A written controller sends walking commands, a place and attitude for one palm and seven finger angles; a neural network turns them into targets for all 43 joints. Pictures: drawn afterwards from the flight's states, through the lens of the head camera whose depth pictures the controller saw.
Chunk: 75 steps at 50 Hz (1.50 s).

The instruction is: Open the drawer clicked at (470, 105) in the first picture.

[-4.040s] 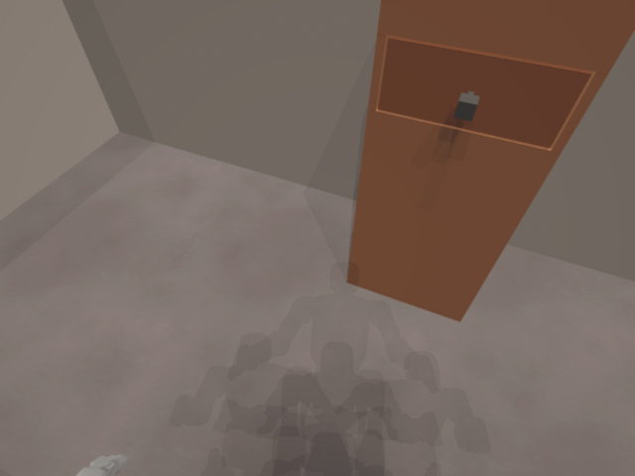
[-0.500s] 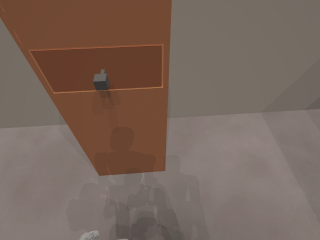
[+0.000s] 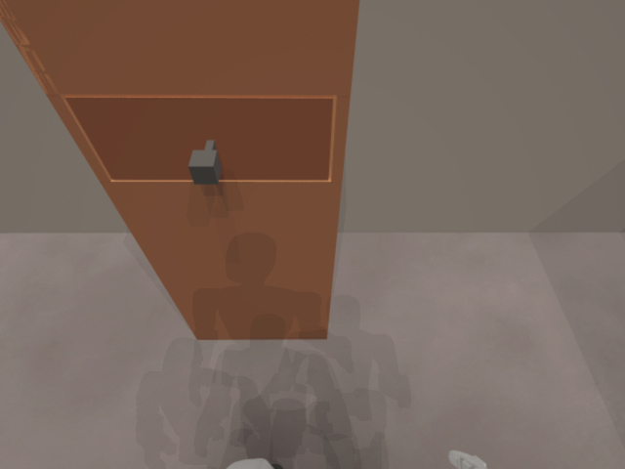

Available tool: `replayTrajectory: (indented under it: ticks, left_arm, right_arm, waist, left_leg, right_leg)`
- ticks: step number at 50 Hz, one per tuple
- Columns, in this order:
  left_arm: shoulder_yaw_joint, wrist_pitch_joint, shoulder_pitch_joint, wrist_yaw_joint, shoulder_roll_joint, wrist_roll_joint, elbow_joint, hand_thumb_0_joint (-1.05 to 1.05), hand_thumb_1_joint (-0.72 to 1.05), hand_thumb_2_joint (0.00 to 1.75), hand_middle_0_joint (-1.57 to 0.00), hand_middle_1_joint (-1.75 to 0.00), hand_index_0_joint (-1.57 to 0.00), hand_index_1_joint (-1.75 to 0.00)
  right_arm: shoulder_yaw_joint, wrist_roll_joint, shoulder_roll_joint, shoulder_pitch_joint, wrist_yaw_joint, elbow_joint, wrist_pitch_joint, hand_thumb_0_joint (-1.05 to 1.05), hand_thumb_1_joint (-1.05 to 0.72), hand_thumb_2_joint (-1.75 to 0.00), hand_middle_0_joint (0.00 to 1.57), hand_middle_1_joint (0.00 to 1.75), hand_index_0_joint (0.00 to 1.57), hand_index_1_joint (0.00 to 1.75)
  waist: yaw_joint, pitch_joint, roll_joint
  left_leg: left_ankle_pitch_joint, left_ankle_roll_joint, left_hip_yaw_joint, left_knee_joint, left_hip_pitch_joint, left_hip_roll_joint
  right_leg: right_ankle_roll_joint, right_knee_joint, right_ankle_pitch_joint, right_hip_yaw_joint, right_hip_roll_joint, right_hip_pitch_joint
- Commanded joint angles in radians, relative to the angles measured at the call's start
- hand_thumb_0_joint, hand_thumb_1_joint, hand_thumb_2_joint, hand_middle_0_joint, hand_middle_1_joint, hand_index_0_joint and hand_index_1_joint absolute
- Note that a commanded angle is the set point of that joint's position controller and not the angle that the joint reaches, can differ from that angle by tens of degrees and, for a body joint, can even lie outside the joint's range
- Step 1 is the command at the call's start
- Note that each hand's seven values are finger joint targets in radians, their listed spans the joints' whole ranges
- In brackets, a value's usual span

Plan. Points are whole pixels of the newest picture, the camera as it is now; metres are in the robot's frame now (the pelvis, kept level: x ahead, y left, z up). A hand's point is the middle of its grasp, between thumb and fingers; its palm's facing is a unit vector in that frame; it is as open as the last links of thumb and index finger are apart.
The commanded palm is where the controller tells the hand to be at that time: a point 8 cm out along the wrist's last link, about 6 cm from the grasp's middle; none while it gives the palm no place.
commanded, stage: come to a stop and stand still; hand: left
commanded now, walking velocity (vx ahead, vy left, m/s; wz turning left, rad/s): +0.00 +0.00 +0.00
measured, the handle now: (207, 159) +0.52 +0.22 +0.07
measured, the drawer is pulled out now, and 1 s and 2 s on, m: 0.00 0.00 0.00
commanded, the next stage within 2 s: look again from close up in 0.52 s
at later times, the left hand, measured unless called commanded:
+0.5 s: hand out of the picture +0.00 +0.15 -0.17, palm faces +0.01 -0.97 -0.23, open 7.3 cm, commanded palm none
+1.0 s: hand out of the picture -0.01 +0.13 -0.17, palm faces +0.03 -0.98 -0.18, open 7.4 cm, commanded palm none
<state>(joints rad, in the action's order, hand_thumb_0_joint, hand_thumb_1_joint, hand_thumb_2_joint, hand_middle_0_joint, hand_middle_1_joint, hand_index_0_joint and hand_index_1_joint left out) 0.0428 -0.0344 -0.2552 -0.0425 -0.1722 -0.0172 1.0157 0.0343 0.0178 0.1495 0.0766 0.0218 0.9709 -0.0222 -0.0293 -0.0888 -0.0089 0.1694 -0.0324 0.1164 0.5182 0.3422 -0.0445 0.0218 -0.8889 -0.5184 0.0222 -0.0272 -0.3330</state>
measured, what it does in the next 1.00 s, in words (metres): steps on the spot: right foot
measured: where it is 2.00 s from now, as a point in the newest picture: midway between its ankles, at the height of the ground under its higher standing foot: outside the picture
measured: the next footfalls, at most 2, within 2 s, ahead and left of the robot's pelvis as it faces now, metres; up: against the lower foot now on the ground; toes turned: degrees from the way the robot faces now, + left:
right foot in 0.04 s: +0.01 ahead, -0.15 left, +0.00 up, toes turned +1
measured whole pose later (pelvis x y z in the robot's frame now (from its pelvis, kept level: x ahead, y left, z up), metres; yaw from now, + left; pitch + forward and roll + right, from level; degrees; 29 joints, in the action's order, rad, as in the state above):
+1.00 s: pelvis +0.01 -0.03 +0.00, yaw +0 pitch -1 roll +0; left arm -0.01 0.02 -0.33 -0.03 -0.14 -0.02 1.10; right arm 0.01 0.01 0.17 0.25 0.02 1.08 0.02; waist 0.00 -0.03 0.00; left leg 0.17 0.02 0.01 0.49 0.31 -0.03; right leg 0.00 -0.52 -0.35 -0.02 0.00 -0.16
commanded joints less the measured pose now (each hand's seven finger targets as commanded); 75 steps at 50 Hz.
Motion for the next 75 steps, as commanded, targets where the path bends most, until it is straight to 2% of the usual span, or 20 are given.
replayTrajectory:
  ticks: [1, 2, 3, 5, 6, 8, 10, 12, 15, 18, 23, 59, 60, 61, 62, 64, 66, 68, 70, 75]
  left_arm:
    - [0.009, 0.057, -0.129, -0.018, -0.134, -0.015, -0.105, 0.00, 0.90, 0.90, -0.20, -0.30, -0.20, -0.30]
    - [0.003, 0.070, -0.099, -0.018, -0.181, -0.015, -0.122, 0.00, 0.90, 0.90, -0.20, -0.30, -0.20, -0.30]
    - [0.008, 0.073, -0.103, -0.016, -0.201, -0.022, -0.140, 0.00, 0.90, 0.90, -0.20, -0.30, -0.20, -0.30]
    - [0.015, 0.064, -0.049, -0.012, -0.187, -0.009, -0.138, 0.00, 0.90, 0.90, -0.20, -0.30, -0.20, -0.30]
    - [0.009, 0.052, -0.037, -0.013, -0.160, -0.011, -0.144, 0.00, 0.90, 0.90, -0.20, -0.30, -0.20, -0.30]
    - [0.006, 0.027, -0.035, -0.008, -0.134, -0.012, -0.154, 0.00, 0.90, 0.90, -0.20, -0.30, -0.20, -0.30]
    - [0.002, 0.019, -0.077, -0.003, -0.121, -0.003, -0.145, 0.00, 0.90, 0.90, -0.20, -0.30, -0.20, -0.30]
    - [-0.002, 0.024, -0.151, 0.000, -0.104, -0.007, -0.119, 0.00, 0.90, 0.90, -0.20, -0.30, -0.20, -0.30]
    - [0.004, 0.034, -0.107, 0.004, -0.145, -0.004, -0.126, 0.00, 0.90, 0.90, -0.20, -0.30, -0.20, -0.30]
    - [0.002, 0.039, -0.031, 0.004, -0.147, -0.001, -0.138, 0.00, 0.90, 0.90, -0.20, -0.30, -0.20, -0.30]
    - [-0.004, 0.040, -0.100, 0.009, -0.112, 0.002, -0.085, 0.00, 0.90, 0.90, -0.20, -0.30, -0.20, -0.30]
    - [-0.018, 0.066, -0.108, 0.009, -0.122, 0.000, 0.056, 0.00, 0.90, 0.90, -0.20, -0.30, -0.20, -0.30]
    - [-0.025, 0.080, -0.187, -0.031, -0.101, -0.010, 0.071, 0.00, 0.90, 0.90, -0.20, -0.30, -0.20, -0.30]
    - [-0.048, 0.255, 0.610, -0.054, -0.429, -0.152, -1.494, 0.00, 0.88, 0.89, -0.20, -0.32, -0.20, -0.32]
    - [0.025, 0.192, 0.124, -0.143, -0.368, -0.178, -1.222, 0.00, 0.85, 0.88, -0.20, -0.33, -0.20, -0.33]
    - [-0.161, 0.020, -0.175, -0.190, -0.084, -0.245, -1.082, 0.00, 0.81, 0.86, -0.21, -0.36, -0.21, -0.36]
    - [-0.056, 0.023, -0.161, -0.271, -0.247, -0.473, -1.078, 0.00, 0.76, 0.84, -0.21, -0.39, -0.21, -0.39]
    - [-0.065, -0.008, -0.439, -0.312, -0.196, -0.684, -0.963, 0.00, 0.71, 0.82, -0.21, -0.42, -0.21, -0.42]
    - [-0.117, -0.010, -0.525, -0.340, -0.144, -0.867, -0.939, 0.00, 0.67, 0.80, -0.22, -0.45, -0.22, -0.45]
    - [-0.031, 0.062, -0.434, -0.402, -0.267, -1.065, -1.133, 0.00, 0.55, 0.75, -0.22, -0.53, -0.22, -0.53]
  right_arm:
    - [0.041, -0.009, 0.117, 0.096, -0.023, -0.115, 0.017, 0.00, -0.90, -0.90, 0.20, 0.30, 0.20, 0.30]
    - [0.032, -0.005, 0.065, 0.128, -0.029, -0.135, 0.015, 0.00, -0.90, -0.90, 0.20, 0.30, 0.20, 0.30]
    - [0.024, 0.003, 0.048, 0.144, -0.032, -0.141, 0.019, 0.00, -0.90, -0.90, 0.20, 0.30, 0.20, 0.30]
    - [0.030, -0.007, 0.087, 0.168, -0.028, -0.127, 0.014, 0.00, -0.90, -0.90, 0.20, 0.30, 0.20, 0.30]
    - [0.034, -0.007, 0.102, 0.181, -0.025, -0.122, 0.015, 0.00, -0.90, -0.90, 0.20, 0.30, 0.20, 0.30]
    - [0.035, 0.001, 0.125, 0.197, -0.025, -0.104, 0.011, 0.00, -0.90, -0.90, 0.20, 0.30, 0.20, 0.30]
    - [0.036, 0.010, 0.163, 0.196, -0.023, -0.103, 0.003, 0.00, -0.90, -0.90, 0.20, 0.30, 0.20, 0.30]
    - [0.034, 0.012, 0.169, 0.164, -0.022, -0.116, -0.003, 0.00, -0.90, -0.90, 0.20, 0.30, 0.20, 0.30]
    - [0.021, 0.011, 0.114, 0.220, -0.023, -0.097, 0.000, 0.00, -0.90, -0.90, 0.20, 0.30, 0.20, 0.30]
    - [0.008, 0.009, 0.088, 0.306, -0.019, -0.055, 0.010, 0.00, -0.90, -0.90, 0.20, 0.30, 0.20, 0.30]
    - [0.003, 0.009, 0.116, 0.282, -0.011, -0.031, 0.023, 0.00, -0.90, -0.90, 0.20, 0.30, 0.20, 0.30]
    - [-0.006, -0.007, 0.151, 0.168, 0.005, 0.085, 0.058, 0.00, -0.90, -0.90, 0.20, 0.30, 0.20, 0.30]
    - [-0.009, -0.017, 0.146, 0.088, -0.001, 0.012, 0.052, 0.00, -0.90, -0.90, 0.20, 0.30, 0.20, 0.30]
    - [-0.006, -0.069, 0.267, 0.147, 0.049, -0.318, 0.198, 0.00, -0.90, -0.90, 0.20, 0.30, 0.20, 0.30]
    - [-0.008, -0.043, 0.206, 0.107, 0.100, -0.262, 0.288, 0.00, -0.90, -0.90, 0.20, 0.30, 0.20, 0.30]
    - [-0.003, -0.070, 0.158, 0.083, 0.088, -0.271, 0.326, 0.00, -0.90, -0.90, 0.20, 0.30, 0.20, 0.30]
    - [0.023, -0.012, 0.208, 0.034, 0.072, -0.340, 0.287, 0.00, -0.90, -0.90, 0.20, 0.30, 0.20, 0.30]
    - [0.044, 0.007, 0.198, -0.020, 0.032, -0.424, 0.219, 0.00, -0.90, -0.90, 0.20, 0.30, 0.20, 0.30]
    - [0.054, 0.037, 0.197, -0.062, -0.019, -0.470, 0.126, 0.00, -0.90, -0.90, 0.20, 0.30, 0.20, 0.30]
    - [0.043, 0.039, 0.183, -0.103, -0.087, -0.563, 0.034, 0.00, -0.90, -0.90, 0.20, 0.30, 0.20, 0.30]
  waist:
    - [0.010, 0.176, 0.147]
    - [0.052, 0.161, 0.120]
    - [0.055, 0.181, -0.065]
    - [0.059, 0.150, 0.261]
    - [0.065, 0.106, 0.249]
    - [0.068, -0.020, -0.043]
    - [0.047, -0.081, -0.133]
    - [0.006, -0.063, -0.021]
    - [0.038, -0.013, 0.080]
    - [0.077, 0.014, 0.089]
    - [0.029, -0.011, -0.010]
    - [0.024, 0.062, -0.006]
    - [-0.009, 0.022, 0.078]
    - [0.094, 0.510, -0.188]
    - [0.001, 0.500, -0.329]
    - [0.041, 0.250, -0.146]
    - [0.054, 0.202, 0.025]
    - [-0.049, 0.230, 0.098]
    - [-0.079, 0.215, 0.173]
    - [-0.109, 0.329, 0.108]
  left_leg:
    - [0.043, -0.007, -0.038, 0.228, 0.042, -0.037]
    - [0.251, 0.023, -0.031, 0.285, 0.062, 0.027]
    - [0.221, 0.026, -0.043, 0.201, -0.020, 0.062]
    - [0.093, 0.008, -0.050, 0.174, -0.028, 0.037]
    - [0.065, 0.004, -0.062, 0.147, -0.059, 0.023]
    - [0.145, -0.022, -0.151, 0.031, -0.063, -0.042]
    - [0.443, -0.057, -0.290, -0.163, 0.138, -0.106]
    - [0.489, -0.039, -0.249, -0.144, 0.203, -0.067]
    - [0.269, 0.002, -0.123, 0.038, 0.040, 0.017]
    - [0.181, 0.009, -0.124, 0.046, -0.075, 0.010]
    - [0.300, -0.005, -0.218, -0.118, 0.050, -0.035]
    - [-0.160, 0.001, -0.167, -0.089, -0.182, -0.058]
    - [-0.149, 0.029, -0.129, 0.121, -0.107, -0.056]
    - [-0.258, -0.029, -0.067, -0.029, -0.400, 0.054]
    - [-0.352, -0.017, -0.095, -0.032, -0.483, 0.003]
    - [-0.205, 0.000, -0.111, -0.019, -0.217, 0.001]
    - [-0.123, -0.010, -0.110, 0.067, -0.084, 0.033]
    - [-0.169, 0.010, -0.100, 0.109, 0.026, 0.039]
    - [-0.143, 0.022, -0.084, 0.155, 0.137, 0.041]
    - [-0.081, 0.016, -0.078, 0.242, 0.173, 0.067]
  right_leg:
    - [-0.090, 0.450, 0.497, -0.257, -0.160, 0.063]
    - [-0.160, 0.444, 0.635, -0.315, -0.247, 0.056]
    - [-0.157, 0.364, 0.766, -0.248, -0.231, 0.048]
    - [-0.124, 0.324, 0.594, -0.196, -0.146, 0.026]
    - [-0.110, 0.331, 0.454, -0.160, -0.132, -0.034]
    - [-0.079, 0.321, 0.018, -0.088, -0.045, -0.187]
    - [-0.051, 0.272, -0.068, -0.002, 0.031, -0.097]
    - [-0.062, 0.335, -0.087, -0.038, 0.021, -0.028]
    - [-0.111, 0.501, -0.204, -0.200, -0.080, -0.158]
    - [-0.106, 0.512, -0.147, -0.173, -0.085, -0.212]
    - [-0.080, 0.455, -0.062, -0.114, -0.019, -0.060]
    - [-0.052, 0.488, 0.384, -0.102, -0.058, 0.089]
    - [-0.011, 0.573, 0.693, -0.201, -0.110, 0.077]
    - [-0.070, 0.397, 0.684, -0.147, -0.003, 0.085]
    - [-0.073, 0.293, 0.438, -0.018, 0.015, 0.023]
    - [-0.046, 0.305, 0.311, 0.047, 0.025, -0.075]
    - [-0.047, 0.326, 0.310, 0.037, 0.042, -0.195]
    - [-0.062, 0.269, 0.337, 0.026, 0.056, -0.180]
    - [-0.077, 0.201, 0.380, 0.000, 0.064, -0.222]
    - [-0.085, 0.134, 0.436, -0.090, 0.050, -0.219]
